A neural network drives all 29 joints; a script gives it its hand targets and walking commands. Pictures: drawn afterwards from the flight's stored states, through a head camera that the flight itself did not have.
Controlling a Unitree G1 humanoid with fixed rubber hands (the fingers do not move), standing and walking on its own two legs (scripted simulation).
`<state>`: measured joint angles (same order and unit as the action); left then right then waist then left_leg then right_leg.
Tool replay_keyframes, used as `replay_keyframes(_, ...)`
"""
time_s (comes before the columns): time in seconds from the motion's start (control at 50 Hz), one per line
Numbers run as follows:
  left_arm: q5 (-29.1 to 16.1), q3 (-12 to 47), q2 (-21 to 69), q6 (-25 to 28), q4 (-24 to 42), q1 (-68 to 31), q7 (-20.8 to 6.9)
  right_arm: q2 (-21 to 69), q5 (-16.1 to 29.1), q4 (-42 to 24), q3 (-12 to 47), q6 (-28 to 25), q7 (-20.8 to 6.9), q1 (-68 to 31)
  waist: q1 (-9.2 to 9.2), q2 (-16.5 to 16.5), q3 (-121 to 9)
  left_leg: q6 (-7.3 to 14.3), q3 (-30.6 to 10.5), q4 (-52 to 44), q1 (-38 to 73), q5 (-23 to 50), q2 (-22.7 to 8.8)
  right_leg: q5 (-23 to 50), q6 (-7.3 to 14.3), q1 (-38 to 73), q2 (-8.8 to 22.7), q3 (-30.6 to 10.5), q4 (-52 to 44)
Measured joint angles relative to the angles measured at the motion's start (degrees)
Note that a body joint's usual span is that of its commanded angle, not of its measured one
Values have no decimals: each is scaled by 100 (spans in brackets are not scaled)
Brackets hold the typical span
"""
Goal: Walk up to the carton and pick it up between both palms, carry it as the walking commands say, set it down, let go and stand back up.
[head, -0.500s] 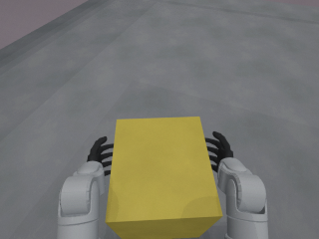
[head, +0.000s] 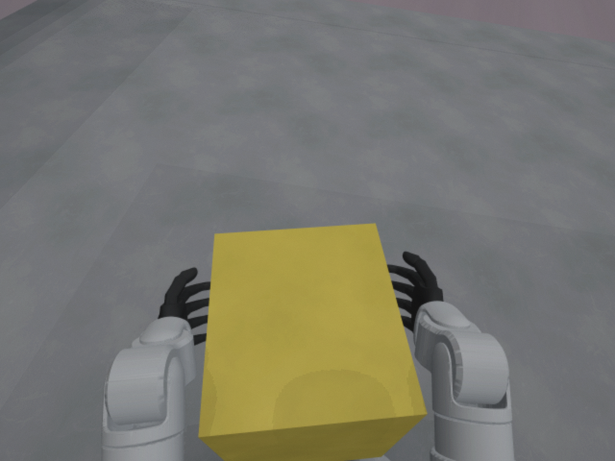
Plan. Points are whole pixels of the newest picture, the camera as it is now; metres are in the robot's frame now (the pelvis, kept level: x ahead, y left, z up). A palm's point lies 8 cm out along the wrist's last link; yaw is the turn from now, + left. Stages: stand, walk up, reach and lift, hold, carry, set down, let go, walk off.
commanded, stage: carry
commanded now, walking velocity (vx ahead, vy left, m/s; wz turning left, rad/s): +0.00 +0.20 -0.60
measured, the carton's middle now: (303, 352) +0.26 +0.01 -0.01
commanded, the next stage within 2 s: none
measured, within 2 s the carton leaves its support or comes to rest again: neither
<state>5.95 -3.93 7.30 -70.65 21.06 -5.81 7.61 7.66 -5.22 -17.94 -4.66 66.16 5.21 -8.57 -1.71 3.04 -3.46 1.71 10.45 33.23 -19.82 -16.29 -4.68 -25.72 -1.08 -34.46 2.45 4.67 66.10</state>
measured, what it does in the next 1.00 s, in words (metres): steps to the left, turning right: right foot, then left foot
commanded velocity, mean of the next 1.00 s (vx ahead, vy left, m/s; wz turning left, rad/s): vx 0.00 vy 0.20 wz -0.60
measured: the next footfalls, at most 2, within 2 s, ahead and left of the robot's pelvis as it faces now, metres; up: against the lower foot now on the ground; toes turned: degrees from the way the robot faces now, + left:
right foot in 0.20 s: +0.00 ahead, -0.05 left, +0.00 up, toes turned -18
left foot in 0.64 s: +0.07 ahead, +0.25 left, +0.00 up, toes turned -17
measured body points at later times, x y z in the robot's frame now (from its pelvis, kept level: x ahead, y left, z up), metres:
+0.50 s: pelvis -0.03 +0.09 +0.01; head -0.02 +0.06 +0.46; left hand +0.28 +0.14 +0.09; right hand +0.20 -0.15 +0.09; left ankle +0.04 +0.27 -0.66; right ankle -0.04 -0.03 -0.73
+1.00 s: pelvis -0.02 +0.22 -0.01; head -0.02 +0.20 +0.44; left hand +0.30 +0.17 +0.06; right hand +0.13 -0.08 +0.06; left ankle +0.03 +0.26 -0.73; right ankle -0.07 +0.17 -0.74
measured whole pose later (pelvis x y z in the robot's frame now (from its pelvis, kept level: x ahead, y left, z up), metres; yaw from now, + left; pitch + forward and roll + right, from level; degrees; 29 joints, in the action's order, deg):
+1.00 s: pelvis -0.02 +0.22 -0.01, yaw -37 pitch +3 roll +0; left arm 6.2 -4.7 7.8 -68.8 18.2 -10.2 6.7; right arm 7.8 -6.9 -18.9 -6.1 65.4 5.0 -10.4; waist -0.9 -2.2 -3.3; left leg 3.9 19.3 40.1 -22.2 -20.9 -5.7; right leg -21.1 3.4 -19.9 0.2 9.4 36.7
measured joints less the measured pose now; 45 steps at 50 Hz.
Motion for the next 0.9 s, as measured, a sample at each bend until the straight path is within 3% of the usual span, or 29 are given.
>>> replay_keyframes(0.06,-28,-18,13,52,55,-166,16,11,-14,-139,-70,-40,-20,-96,-10,-131,42,115,262,3,-27,1,-28,-117,11,238,-74,236,-427)
replay_keyframes(0.14,-34,-79,32,108,-1,-322,-21,20,-79,-204,-95,-67,-29,-162,45,-314,-18,240,639,246,-158,-161,-41,-244,205,874,-164,428,-1574)
replay_keyframes(0.2,5,-85,42,154,-186,-383,-78,13,-152,-155,-87,-62,-10,-147,63,-428,-68,259,913,622,-304,-376,-80,396,416,1500,-187,518,-2933)
replay_keyframes(0.22,20,-47,46,204,-312,-382,-88,7,-156,-114,-122,-66,-9,-114,73,-564,-35,128,795,851,-410,-526,-144,440,509,1481,-259,501,-2964)
replay_keyframes(0.26,24,-4,35,218,-431,-308,-100,-5,-126,-74,-110,-54,21,13,74,-505,90,-224,287,1674,-713,-1097,36,546,528,1436,-221,285,-2959)
replay_keyframes(0.34,1,49,19,199,-211,-137,-95,-14,-5,-230,-68,19,88,62,181,-343,242,-583,-471,2774,-1224,-751,111,983,374,1535,-100,-110,-3453)
replay_keyframes(0.42,28,-11,28,240,68,-227,-111,12,41,-381,-83,-30,95,-140,245,-237,210,-745,-812,2625,-1329,-535,8,1265,236,1455,49,-460,-3702)
replay_keyframes(0.52,69,-89,37,197,77,-307,-150,34,20,-322,-101,6,95,-281,216,-142,34,-778,-883,1824,-1026,-552,76,1458,-24,1301,205,-840,-3812)
replay_keyframes(0.62,135,-76,39,88,81,-319,-157,37,33,-243,-130,53,79,-313,163,-40,-132,-654,-608,70,-178,-401,270,1414,-300,952,170,-1146,-3466)
replay_keyframes(0.66,160,-132,30,85,18,-321,-151,49,8,-72,-91,-18,59,-331,154,108,-114,-328,-438,-146,-85,172,313,747,-128,623,157,-1151,-2696)
replay_keyframes(0.7,135,-141,15,63,-75,-140,-133,33,-30,152,7,-27,52,-239,68,117,-87,-122,-284,97,-91,46,188,-68,-12,241,45,-770,-1430)
replay_keyframes(0.76,57,-48,3,-16,-96,-25,-42,10,-26,164,-4,20,8,-90,0,64,-16,-27,-109,-5,54,-31,81,-52,3,-24,1,-239,-131)
replay_keyframes(0.82,-1,-14,9,30,-12,-127,9,14,-25,-17,-75,-8,-18,-121,-35,-49,65,47,131,-76,84,13,29,-32,-39,69,-48,56,-119)
replay_keyframes(0.9,-25,-62,30,99,9,-318,6,27,-57,-147,-134,-68,-35,-213,10,-248,51,196,494,99,-25,-114,-8,-242,97,575,-127,303,-1103)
